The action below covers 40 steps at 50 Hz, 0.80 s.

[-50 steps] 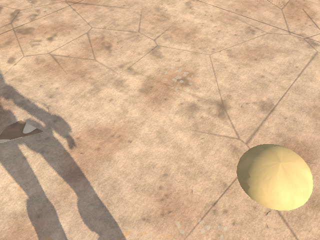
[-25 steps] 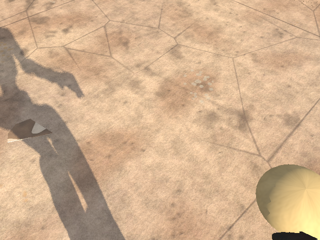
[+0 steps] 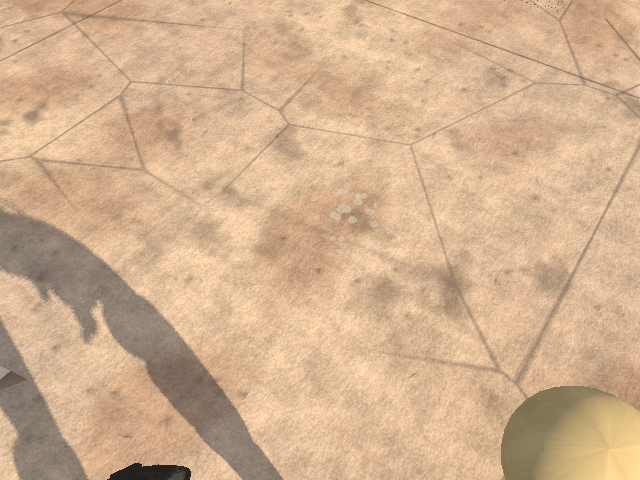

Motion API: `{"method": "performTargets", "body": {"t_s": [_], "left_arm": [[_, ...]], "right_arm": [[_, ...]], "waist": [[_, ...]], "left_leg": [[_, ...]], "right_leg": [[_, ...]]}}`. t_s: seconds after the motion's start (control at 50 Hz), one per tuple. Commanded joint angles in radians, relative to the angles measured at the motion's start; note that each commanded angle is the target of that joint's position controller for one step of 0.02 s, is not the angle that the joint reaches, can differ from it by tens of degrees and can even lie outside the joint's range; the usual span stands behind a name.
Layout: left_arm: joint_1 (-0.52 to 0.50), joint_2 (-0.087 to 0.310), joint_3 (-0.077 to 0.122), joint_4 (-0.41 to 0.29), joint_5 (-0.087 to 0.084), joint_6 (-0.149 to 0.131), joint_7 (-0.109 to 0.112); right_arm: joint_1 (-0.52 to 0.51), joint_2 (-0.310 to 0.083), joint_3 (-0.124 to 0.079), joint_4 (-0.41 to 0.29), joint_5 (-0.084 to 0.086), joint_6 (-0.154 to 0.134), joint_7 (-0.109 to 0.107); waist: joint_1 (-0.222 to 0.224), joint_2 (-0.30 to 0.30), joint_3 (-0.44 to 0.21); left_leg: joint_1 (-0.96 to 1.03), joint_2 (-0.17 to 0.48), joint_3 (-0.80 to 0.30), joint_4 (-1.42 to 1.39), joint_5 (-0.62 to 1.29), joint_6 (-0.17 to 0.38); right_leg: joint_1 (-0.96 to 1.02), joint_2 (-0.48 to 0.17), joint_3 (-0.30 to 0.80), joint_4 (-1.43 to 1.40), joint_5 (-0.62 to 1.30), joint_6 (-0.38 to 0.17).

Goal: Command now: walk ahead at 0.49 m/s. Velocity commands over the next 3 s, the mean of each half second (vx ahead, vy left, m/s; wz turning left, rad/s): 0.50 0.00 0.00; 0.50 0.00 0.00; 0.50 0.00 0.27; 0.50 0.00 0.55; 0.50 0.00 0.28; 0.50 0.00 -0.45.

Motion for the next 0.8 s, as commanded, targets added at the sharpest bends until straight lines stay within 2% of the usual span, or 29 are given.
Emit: {"method": "performTargets", "body": {"t_s": [0.02,0.06,0.08,0.1,0.12,0.14,0.16,0.18,0.2,0.22,0.24,0.28,0.34,0.4,0.46,0.52,0.56,0.58,0.6,0.62,0.64,0.66,0.68,0.7,0.72,0.74,0.76,0.78,0.8], "left_arm": [[-0.108,0.065,0.015,-0.086,-0.003,-0.025,0.008],[0.019,0.089,0.028,-0.046,0.001,-0.031,0.026],[0.167,0.11,0.041,0.002,0.005,-0.039,0.037],[0.341,0.159,0.06,0.045,0.025,-0.048,0.05],[0.459,0.272,0.09,0.056,0.054,-0.049,0.058],[0.437,0.229,0.088,0.069,0.007,-0.036,0.044],[0.335,0.189,0.077,0.07,-0.013,-0.031,0.039],[0.264,0.136,0.065,0.063,-0.016,-0.037,0.034],[0.238,0.106,0.057,0.07,-0.014,-0.045,0.032],[0.235,0.086,0.051,0.087,-0.016,-0.052,0.034],[0.243,0.08,0.049,0.098,-0.014,-0.06,0.035],[0.281,0.096,0.053,0.126,-0.02,-0.075,0.033],[0.339,0.113,0.055,0.162,-0.022,-0.077,0.032],[0.393,0.113,0.05,0.188,-0.025,-0.074,0.031],[0.456,0.122,0.046,0.215,-0.021,-0.073,0.036],[0.505,0.132,0.045,0.243,-0.011,-0.067,0.046],[0.507,0.143,0.046,0.256,-0.004,-0.063,0.055],[0.494,0.148,0.047,0.261,-0.003,-0.061,0.058],[0.476,0.158,0.048,0.263,-0.002,-0.059,0.06],[0.46,0.163,0.049,0.266,-0.004,-0.056,0.06],[0.451,0.154,0.043,0.261,-0.01,-0.056,0.06],[0.473,0.09,0.024,0.22,-0.034,-0.06,0.055],[0.558,0.061,0.026,0.231,-0.048,-0.058,0.051],[0.454,0.14,0.048,0.225,-0.024,-0.053,0.055],[0.382,0.127,0.047,0.201,-0.02,-0.06,0.049],[0.354,0.105,0.044,0.201,-0.018,-0.059,0.046],[0.356,0.094,0.045,0.207,-0.003,-0.047,0.042],[0.379,0.071,0.041,0.216,0.006,-0.033,0.035],[0.378,0.061,0.041,0.218,0.01,-0.024,0.028]], "right_arm": [[0.05,-0.151,-0.03,-0.008,-0.007,-0.006,-0.014],[0.032,-0.172,-0.033,0.007,-0.009,-0.003,-0.02],[0.02,-0.182,-0.034,0.013,-0.005,0.001,-0.02],[-0.001,-0.177,-0.03,-0.004,0.004,-0.001,-0.02],[0.078,-0.071,-0.008,-0.043,0.04,-0.003,-0.011],[0.08,-0.143,-0.029,-0.025,0.019,-0.001,-0.011],[-0.028,-0.154,-0.036,-0.054,0.003,0.0,-0.01],[-0.087,-0.14,-0.03,-0.069,-0.003,-0.004,-0.004],[-0.104,-0.125,-0.03,-0.065,-0.009,0.002,0.0],[-0.09,-0.113,-0.028,-0.061,-0.025,0.017,0.005],[-0.067,-0.093,-0.025,-0.046,-0.031,0.03,0.013],[-0.089,-0.08,-0.024,-0.048,-0.032,0.042,0.024],[-0.23,-0.086,-0.024,-0.088,-0.028,0.047,0.028],[-0.364,-0.075,-0.015,-0.122,-0.02,0.044,0.029],[-0.473,-0.063,-0.004,-0.145,-0.015,0.043,0.032],[-0.555,-0.079,-0.005,-0.167,-0.015,0.04,0.03],[-0.569,-0.09,-0.009,-0.174,-0.016,0.035,0.028],[-0.545,-0.095,-0.013,-0.169,-0.017,0.03,0.024],[-0.488,-0.105,-0.019,-0.15,-0.017,0.024,0.018],[-0.362,-0.12,-0.03,-0.106,-0.021,0.016,0.01],[-0.185,-0.158,-0.047,-0.046,-0.035,0.004,-0.001],[-0.025,-0.254,-0.072,-0.024,-0.063,-0.003,-0.014],[-0.011,-0.295,-0.086,-0.012,-0.043,0.008,-0.006],[-0.098,-0.232,-0.075,-0.014,-0.009,0.017,-0.001],[-0.193,-0.178,-0.061,-0.025,-0.002,0.015,0.003],[-0.242,-0.136,-0.05,-0.026,-0.006,0.009,0.006],[-0.251,-0.111,-0.043,-0.015,-0.002,0.003,0.004],[-0.247,-0.091,-0.037,-0.001,-0.001,-0.002,0.002],[-0.218,-0.09,-0.036,0.016,0.0,-0.01,0.002]], "waist": [[0.026,0.095,0.05],[0.086,0.116,-0.027],[0.151,0.105,-0.108],[0.225,0.089,-0.212],[0.206,-0.112,-0.373],[0.194,-0.077,-0.385],[0.148,-0.024,-0.189],[0.125,0.009,-0.095],[0.091,0.02,-0.041],[0.058,0.006,-0.017],[0.044,-0.006,-0.015],[0.033,-0.003,-0.005],[0.053,-0.006,0.034],[0.086,-0.012,0.041],[0.124,-0.021,0.041],[0.147,-0.022,0.056],[0.136,-0.022,0.062],[0.116,-0.024,0.054],[0.085,-0.029,0.023],[0.029,-0.019,-0.042],[-0.04,0.008,-0.145],[-0.074,0.139,-0.291],[-0.037,0.289,-0.37],[-0.011,0.134,-0.227],[0.023,0.101,-0.104],[0.051,0.074,-0.053],[0.077,0.086,-0.022],[0.098,0.104,-0.023],[0.104,0.102,-0.025]], "left_leg": [[0.024,0.307,-0.111,0.055,0.736,0.083],[0.043,0.3,-0.091,0.229,1.018,0.062],[0.007,0.277,-0.067,0.399,1.034,0.048],[-0.18,0.255,-0.053,0.624,0.805,0.038],[-0.541,0.111,0.017,1.031,0.227,-0.01],[-0.698,0.034,-0.071,1.186,-0.209,-0.002],[-0.767,0.104,-0.102,1.176,-0.108,0.003],[-0.747,0.138,-0.094,1.117,-0.041,0.003],[-0.703,0.169,-0.088,1.058,-0.015,-0.001],[-0.651,0.187,-0.085,1.016,-0.007,-0.013],[-0.614,0.192,-0.075,0.997,0.004,-0.022],[-0.633,0.203,-0.052,0.963,0.042,-0.036],[-0.735,0.231,-0.021,0.854,0.164,-0.058],[-0.743,0.223,0.008,0.677,0.276,-0.071],[-0.727,0.2,0.029,0.535,0.335,-0.066],[-0.738,0.179,0.034,0.457,0.292,-0.045],[-0.717,0.161,0.034,0.414,0.215,-0.02],[-0.667,0.144,0.041,0.387,0.171,-0.004],[-0.569,0.113,0.051,0.361,0.13,0.014],[-0.411,0.077,0.066,0.308,0.134,0.036],[-0.16,0.108,0.028,0.289,0.156,0.072],[0.141,0.38,-0.296,0.276,0.054,0.149],[0.269,0.556,-0.696,0.147,0.065,0.261],[0.151,0.489,-0.609,0.117,0.004,0.215],[0.0,0.453,-0.471,0.082,0.05,0.184],[-0.101,0.404,-0.375,0.046,0.124,0.15],[-0.173,0.363,-0.301,0.025,0.189,0.124],[-0.216,0.338,-0.249,0.005,0.226,0.11],[-0.231,0.328,-0.226,-0.006,0.276,0.112]], "right_leg": [[0.033,0.045,-0.03,-0.073,-0.065,-0.04],[0.214,0.11,-0.053,-0.112,-0.155,-0.078],[0.398,0.128,-0.055,-0.174,-0.128,-0.107],[0.675,0.012,0.061,-0.168,-0.158,-0.153],[1.006,-0.317,0.524,-0.176,-0.268,-0.282],[0.99,-0.377,0.8,-0.322,-0.268,-0.33],[0.83,-0.32,0.625,-0.36,-0.297,-0.29],[0.687,-0.283,0.505,-0.404,-0.231,-0.261],[0.583,-0.233,0.413,-0.437,-0.167,-0.222],[0.502,-0.192,0.343,-0.463,-0.119,-0.193],[0.46,-0.171,0.297,-0.485,-0.075,-0.183],[0.445,-0.149,0.236,-0.512,0.014,-0.185],[0.468,-0.115,0.167,-0.54,0.078,-0.172],[0.506,-0.085,0.118,-0.53,0.154,-0.145],[0.582,-0.098,0.108,-0.519,0.188,-0.135],[0.693,-0.138,0.121,-0.488,0.219,-0.147],[0.752,-0.167,0.127,-0.446,0.293,-0.147],[0.763,-0.172,0.118,-0.405,0.385,-0.139],[0.761,-0.169,0.107,-0.331,0.515,-0.126],[0.743,-0.147,0.085,-0.187,0.599,-0.112],[0.624,-0.104,0.05,0.017,0.498,-0.093],[0.345,-0.025,-0.004,0.351,0.11,-0.06],[0.084,0.138,0.03,0.615,-0.554,-0.038],[0.003,0.065,0.123,0.651,-0.47,-0.052],[0.001,0.029,0.117,0.607,-0.373,-0.053],[0.039,-0.003,0.109,0.552,-0.318,-0.05],[0.08,-0.021,0.103,0.511,-0.297,-0.04],[0.124,-0.029,0.096,0.485,-0.284,-0.028],[0.137,-0.026,0.085,0.477,-0.274,-0.02]]}}
Next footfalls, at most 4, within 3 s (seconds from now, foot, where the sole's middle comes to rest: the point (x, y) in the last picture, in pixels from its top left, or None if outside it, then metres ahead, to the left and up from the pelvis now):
0.10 right None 0.24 -0.09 -0.77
0.64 left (263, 445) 0.54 0.09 -0.77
1.20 right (336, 313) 0.84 -0.09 -0.77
1.76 left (242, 242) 1.07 0.14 -0.77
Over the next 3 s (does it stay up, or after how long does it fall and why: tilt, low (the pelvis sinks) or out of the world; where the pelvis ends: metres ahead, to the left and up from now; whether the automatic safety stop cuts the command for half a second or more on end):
stays up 1.53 0.35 0.01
